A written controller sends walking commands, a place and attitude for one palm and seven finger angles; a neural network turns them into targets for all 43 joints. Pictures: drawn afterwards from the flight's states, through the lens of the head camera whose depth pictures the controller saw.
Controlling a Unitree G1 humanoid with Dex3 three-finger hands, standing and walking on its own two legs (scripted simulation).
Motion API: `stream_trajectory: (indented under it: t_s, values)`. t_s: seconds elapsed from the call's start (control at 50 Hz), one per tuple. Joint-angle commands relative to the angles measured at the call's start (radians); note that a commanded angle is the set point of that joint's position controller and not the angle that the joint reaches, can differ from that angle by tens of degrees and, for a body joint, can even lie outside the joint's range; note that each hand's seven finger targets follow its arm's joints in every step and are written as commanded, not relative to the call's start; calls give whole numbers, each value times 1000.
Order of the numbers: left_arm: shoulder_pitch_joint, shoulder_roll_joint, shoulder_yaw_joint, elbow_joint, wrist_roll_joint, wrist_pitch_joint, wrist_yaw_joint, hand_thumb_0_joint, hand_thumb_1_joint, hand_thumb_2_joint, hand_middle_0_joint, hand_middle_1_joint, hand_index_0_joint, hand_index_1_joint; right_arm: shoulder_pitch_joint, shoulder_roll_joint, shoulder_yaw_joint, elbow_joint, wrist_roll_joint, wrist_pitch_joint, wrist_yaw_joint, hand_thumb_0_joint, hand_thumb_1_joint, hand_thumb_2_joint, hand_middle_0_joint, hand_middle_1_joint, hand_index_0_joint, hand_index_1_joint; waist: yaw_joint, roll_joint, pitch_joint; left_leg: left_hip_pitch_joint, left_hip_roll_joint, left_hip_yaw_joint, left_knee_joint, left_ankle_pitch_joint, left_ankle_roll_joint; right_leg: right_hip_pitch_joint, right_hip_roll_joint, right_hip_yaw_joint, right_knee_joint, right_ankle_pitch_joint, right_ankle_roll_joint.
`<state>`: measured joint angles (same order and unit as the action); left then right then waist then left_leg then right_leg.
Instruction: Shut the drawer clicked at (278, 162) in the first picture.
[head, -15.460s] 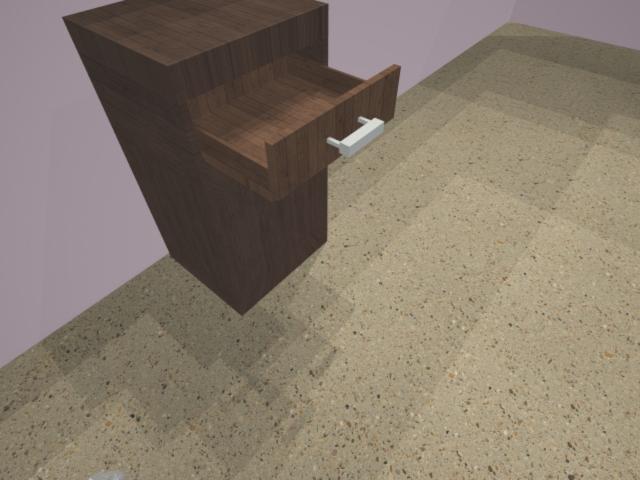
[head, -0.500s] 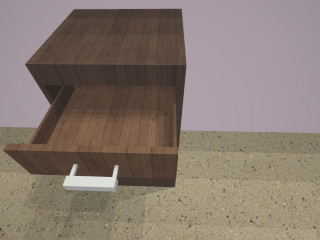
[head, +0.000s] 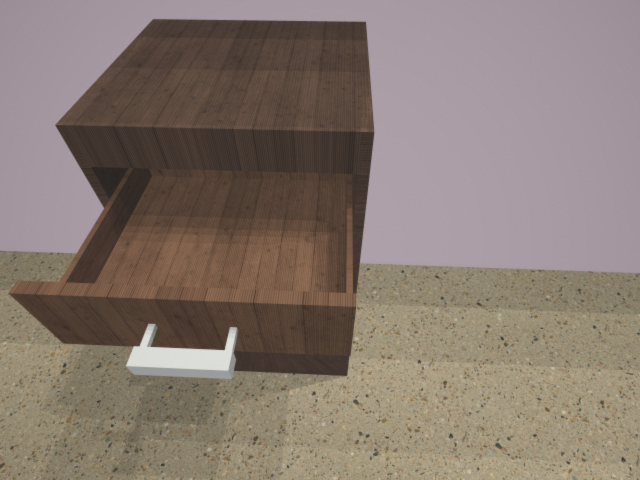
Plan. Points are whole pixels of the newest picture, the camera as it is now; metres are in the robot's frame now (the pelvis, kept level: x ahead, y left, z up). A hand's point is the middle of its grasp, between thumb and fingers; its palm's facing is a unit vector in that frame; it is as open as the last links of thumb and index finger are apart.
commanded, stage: look again from close up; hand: left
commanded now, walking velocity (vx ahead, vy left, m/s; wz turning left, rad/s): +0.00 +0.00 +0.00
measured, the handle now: (187, 347) +0.28 +0.20 -0.01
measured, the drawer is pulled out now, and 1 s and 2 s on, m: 0.25 0.25 0.25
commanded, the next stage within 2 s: raise the hand and make a fist in 0.28 s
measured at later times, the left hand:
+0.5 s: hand out of the picture +0.08 +0.20 -0.11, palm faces +0.20 -0.95 -0.25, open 7.1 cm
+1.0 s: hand out of the picture +0.12 +0.15 -0.01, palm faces +0.01 -1.00 -0.01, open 5.0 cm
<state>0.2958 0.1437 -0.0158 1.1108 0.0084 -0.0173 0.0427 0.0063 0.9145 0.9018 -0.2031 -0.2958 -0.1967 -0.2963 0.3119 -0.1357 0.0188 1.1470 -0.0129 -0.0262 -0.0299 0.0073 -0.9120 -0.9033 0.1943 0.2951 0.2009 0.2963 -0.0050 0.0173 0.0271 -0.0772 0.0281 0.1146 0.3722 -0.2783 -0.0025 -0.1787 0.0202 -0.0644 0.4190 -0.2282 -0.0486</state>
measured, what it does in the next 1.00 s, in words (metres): lowers itself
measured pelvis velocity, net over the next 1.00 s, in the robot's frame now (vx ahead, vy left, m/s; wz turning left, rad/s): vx -0.04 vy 0.01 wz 0.09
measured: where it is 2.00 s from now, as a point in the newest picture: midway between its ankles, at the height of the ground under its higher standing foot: outside the picture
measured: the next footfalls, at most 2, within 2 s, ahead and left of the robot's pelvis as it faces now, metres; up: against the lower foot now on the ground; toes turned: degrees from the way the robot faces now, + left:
none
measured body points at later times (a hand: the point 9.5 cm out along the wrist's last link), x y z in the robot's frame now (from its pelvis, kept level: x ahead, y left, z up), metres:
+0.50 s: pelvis -0.01 +0.01 -0.01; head +0.00 +0.00 +0.44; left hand +0.06 +0.25 -0.09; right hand +0.01 -0.22 -0.16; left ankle -0.05 +0.11 -0.74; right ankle +0.00 -0.09 -0.74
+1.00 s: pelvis -0.04 +0.01 -0.08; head +0.00 +0.02 +0.37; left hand +0.12 +0.21 -0.01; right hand +0.21 -0.15 -0.12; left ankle -0.05 +0.11 -0.74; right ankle +0.00 -0.08 -0.74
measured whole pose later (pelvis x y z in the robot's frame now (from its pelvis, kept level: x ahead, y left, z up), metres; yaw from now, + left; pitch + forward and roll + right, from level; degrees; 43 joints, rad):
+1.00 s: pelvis -0.04 +0.01 -0.08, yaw +5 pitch +11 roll -2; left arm 0.58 0.17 -0.06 -0.25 -0.15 -0.35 -0.18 0.01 0.90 0.90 -0.65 -0.78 -0.63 -0.78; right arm 0.17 -0.18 0.05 0.42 0.02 -0.19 0.00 0.02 -0.91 -0.90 0.20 0.30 0.20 0.30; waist 0.05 0.03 -0.12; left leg -0.75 0.02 0.01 1.09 -0.54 0.02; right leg -0.77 -0.05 -0.16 1.03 -0.46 -0.04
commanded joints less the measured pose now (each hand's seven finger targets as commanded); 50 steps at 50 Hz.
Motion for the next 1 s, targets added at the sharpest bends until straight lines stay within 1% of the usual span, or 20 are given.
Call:
stream_trajectory:
  t_s: [0.0,0.34,0.36,0.38,0.4,0.42,0.44,0.46,0.48,0.5,0.54,0.56,0.58,0.6,0.64,0.66,0.7,0.76,0.84,0.98]
  values:
    - [62,97,16,-25,0,-14,3,0,900,900,-200,-300,-200,-300,91,-68,-15,-9,4,-5,-4,0,-900,-900,200,300,200,300,1,-21,56,-51,93,-87,-59,130,30,-24,-136,146,-84,170,-9]
    - [83,74,15,-18,0,-11,4,0,900,900,-200,-300,-200,-300,110,-54,-16,0,6,-11,-9,0,-900,-900,200,300,200,300,4,-18,64,-60,99,-93,-56,154,36,-34,-130,138,-67,169,-9]
    - [142,113,22,26,14,-31,39,0,900,900,-200,-300,-200,-300,-22,-105,-25,-76,10,-17,1,0,-900,-900,200,300,200,300,40,-56,66,-187,106,-40,177,186,-1,10,-199,165,-13,670,40]
    - [-580,287,64,-1457,-199,-240,12,0,900,900,-220,-322,-220,-322,-11,-311,-43,-440,53,-168,-45,0,-900,-900,200,300,200,300,-82,110,-449,45,-18,-103,34,255,32,129,-100,137,50,417,18]
    - [-220,227,69,-1257,-116,-185,64,0,900,900,-240,-343,-240,-343,-110,-219,-31,-405,41,-248,-73,0,-900,-900,200,300,200,300,7,249,-454,51,-8,-78,34,362,37,108,-49,103,76,227,-12]
    - [64,39,-29,-1075,-138,-44,106,0,900,900,-260,-365,-260,-365,-116,-183,-49,-400,64,-286,-64,0,-900,-900,200,300,200,300,-13,208,-251,-54,24,-106,26,363,6,-17,-50,37,68,107,6]
    - [61,-64,-109,-1094,-154,-22,85,0,900,900,-280,-387,-280,-387,-72,-207,-38,-369,67,-299,-55,0,-900,-900,200,300,200,300,-28,68,-119,-110,22,-112,44,256,14,-85,-45,7,54,80,21]
    - [18,-67,-131,-1159,-179,-59,69,0,900,900,-300,-408,-300,-408,-104,-232,-42,-423,64,-322,-54,0,-900,-900,200,300,200,300,-54,-59,-12,-173,13,-143,72,142,31,-160,-47,-9,48,26,33]
    - [3,-10,-83,-1174,-173,-106,54,0,900,900,-320,-430,-320,-430,-98,-257,-58,-452,50,-340,-50,0,-900,-900,200,300,200,300,-71,-152,-10,-220,-4,-144,118,54,40,-227,-47,-9,47,-65,37]
    - [40,-24,-78,-1152,-173,-155,29,0,900,900,-340,-452,-340,-452,-99,-256,-68,-490,36,-352,-42,0,-900,-900,200,300,200,300,-74,-215,-13,-269,-16,-144,160,5,39,-284,-47,-16,65,-138,40]
    - [269,-66,-68,-1123,-182,-266,-43,0,900,900,-380,-495,-380,-495,-127,-238,-81,-583,26,-367,-11,0,-900,-900,200,300,200,300,6,-249,-88,-348,-31,-123,223,-12,17,-295,-43,-19,145,-195,28]
    - [380,-104,-76,-1084,-200,-325,-95,0,900,900,-400,-517,-400,-517,-151,-232,-84,-624,24,-364,7,0,-900,-900,200,300,200,300,30,-269,-77,-419,-33,-113,263,-22,8,-312,-42,-25,197,-185,26]
    - [408,-75,-31,-1073,-213,-395,-148,0,900,900,-420,-538,-420,-538,-162,-233,-91,-644,25,-349,24,0,-900,-900,200,300,200,300,40,-291,-78,-487,-39,-105,304,-30,-2,-322,-41,-17,241,-164,23]
    - [405,-34,8,-1089,-215,-463,-184,0,900,900,-440,-560,-440,-560,-177,-237,-99,-669,23,-340,39,0,-900,-900,200,300,200,300,48,-250,-102,-546,-47,-95,353,-34,-6,-333,-43,3,289,-141,17]
    - [265,37,23,-1383,-190,-598,-209,0,900,900,-480,-603,-480,-603,-181,-225,-102,-739,13,-337,60,0,-900,-900,200,300,200,300,71,39,-287,-496,-46,-82,405,47,-1,-320,-44,19,404,-41,-4]
    - [263,55,20,-1440,-173,-637,-204,0,900,900,-500,-625,-500,-625,-174,-213,-100,-750,7,-335,65,0,-900,-900,200,300,200,300,65,106,-310,-481,-38,-89,434,97,4,-351,-40,20,442,-1,-11]
    - [248,93,48,-1475,-136,-703,-190,0,900,900,-540,-668,-540,-668,-171,-206,-101,-751,1,-312,74,0,-900,-900,200,300,200,300,36,101,-293,-524,-21,-119,507,141,7,-464,-29,12,514,15,-13]
    - [275,20,-9,-1439,-145,-644,-193,0,900,900,-600,-733,-600,-733,-186,-217,-89,-806,23,-265,70,0,-900,-900,200,300,200,300,-2,47,-191,-632,-23,-133,529,-22,18,-530,-30,17,503,-84,-5]
    - [246,40,-57,-1564,-150,-488,-225,0,900,900,-680,-820,-680,-820,-147,-225,-76,-876,43,-228,39,0,-900,-900,200,300,200,300,-23,44,-295,-604,-26,-143,528,-57,31,-479,-29,23,465,-100,9]
    - [310,81,29,-1600,-194,-352,-231,0,900,900,-820,-972,-820,-972,-159,-185,-53,-879,48,-200,1,0,-900,-900,200,300,200,300,6,-49,-323,-606,-23,-148,513,20,30,-363,-28,22,428,-30,24]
